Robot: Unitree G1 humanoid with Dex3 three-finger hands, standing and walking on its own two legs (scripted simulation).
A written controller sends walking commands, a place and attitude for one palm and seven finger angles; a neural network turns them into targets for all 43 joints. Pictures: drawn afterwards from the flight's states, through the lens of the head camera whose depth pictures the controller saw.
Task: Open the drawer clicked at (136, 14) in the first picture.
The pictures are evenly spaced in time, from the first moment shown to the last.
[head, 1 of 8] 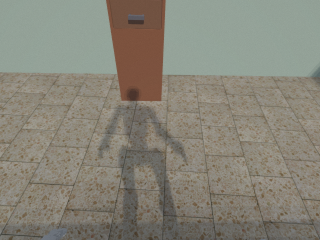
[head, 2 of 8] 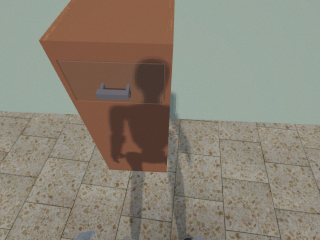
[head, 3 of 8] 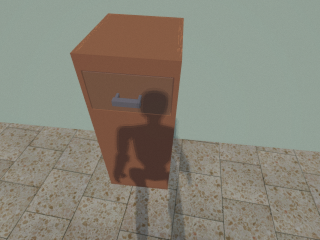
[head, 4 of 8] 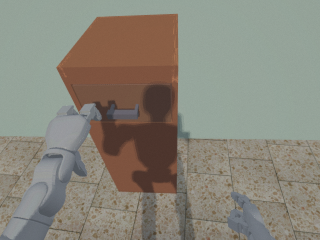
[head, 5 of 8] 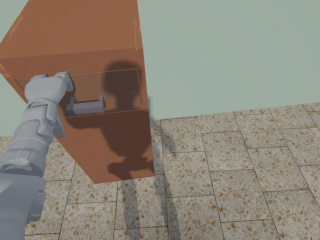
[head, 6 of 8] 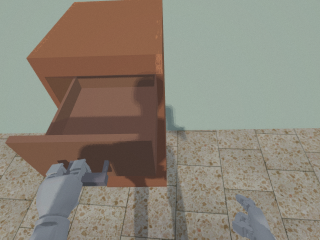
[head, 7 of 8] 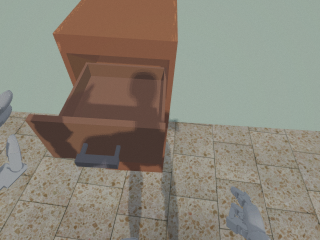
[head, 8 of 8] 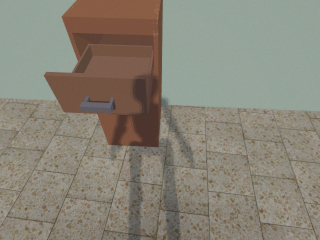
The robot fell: no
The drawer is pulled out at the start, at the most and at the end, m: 0.00 0.30 0.29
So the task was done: yes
